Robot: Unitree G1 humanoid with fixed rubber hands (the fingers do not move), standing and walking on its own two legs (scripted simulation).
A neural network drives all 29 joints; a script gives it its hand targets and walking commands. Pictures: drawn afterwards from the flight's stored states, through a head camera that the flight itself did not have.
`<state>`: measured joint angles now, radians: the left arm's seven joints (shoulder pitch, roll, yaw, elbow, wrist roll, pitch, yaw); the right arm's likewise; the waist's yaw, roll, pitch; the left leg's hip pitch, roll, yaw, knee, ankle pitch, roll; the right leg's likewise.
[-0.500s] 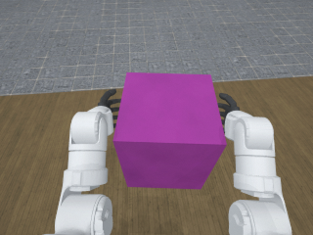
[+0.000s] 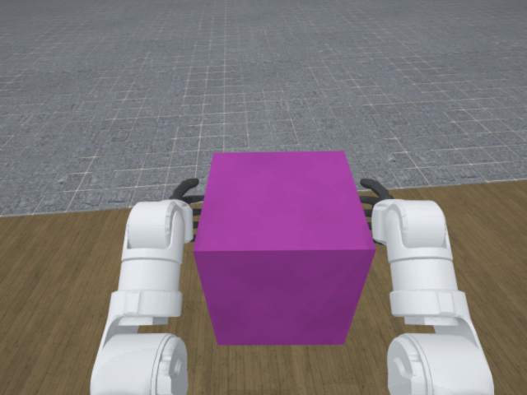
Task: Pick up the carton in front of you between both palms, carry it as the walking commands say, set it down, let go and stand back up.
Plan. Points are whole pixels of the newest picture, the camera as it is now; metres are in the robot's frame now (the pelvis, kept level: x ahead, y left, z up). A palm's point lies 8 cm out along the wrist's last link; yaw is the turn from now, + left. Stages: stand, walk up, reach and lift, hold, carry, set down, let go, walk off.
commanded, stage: carry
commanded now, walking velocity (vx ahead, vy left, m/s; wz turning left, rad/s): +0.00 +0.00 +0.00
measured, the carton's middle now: (279, 250) +0.35 +0.00 +0.06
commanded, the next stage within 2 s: none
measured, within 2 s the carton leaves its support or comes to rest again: neither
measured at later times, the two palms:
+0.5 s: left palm (190, 219) +0.34 +0.13 +0.13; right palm (393, 220) +0.34 -0.17 +0.13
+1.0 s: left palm (195, 220) +0.34 +0.12 +0.13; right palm (399, 220) +0.34 -0.18 +0.13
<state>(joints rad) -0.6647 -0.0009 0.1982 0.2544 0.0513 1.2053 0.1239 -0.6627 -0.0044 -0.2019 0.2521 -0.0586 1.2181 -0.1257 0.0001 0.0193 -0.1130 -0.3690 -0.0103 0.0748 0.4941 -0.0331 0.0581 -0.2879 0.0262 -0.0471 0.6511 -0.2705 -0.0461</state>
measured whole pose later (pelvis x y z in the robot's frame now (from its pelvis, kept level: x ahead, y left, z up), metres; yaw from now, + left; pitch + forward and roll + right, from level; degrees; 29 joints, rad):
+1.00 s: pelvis -0.01 -0.02 +0.00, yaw +0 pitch +1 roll +0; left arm -0.70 0.01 0.20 0.27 0.05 1.22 0.12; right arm -0.70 -0.01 -0.20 0.27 -0.06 1.23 -0.13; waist 0.00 0.02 -0.09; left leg -0.38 0.02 0.07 0.50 -0.02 0.02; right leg -0.31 0.04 -0.07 0.66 -0.26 -0.08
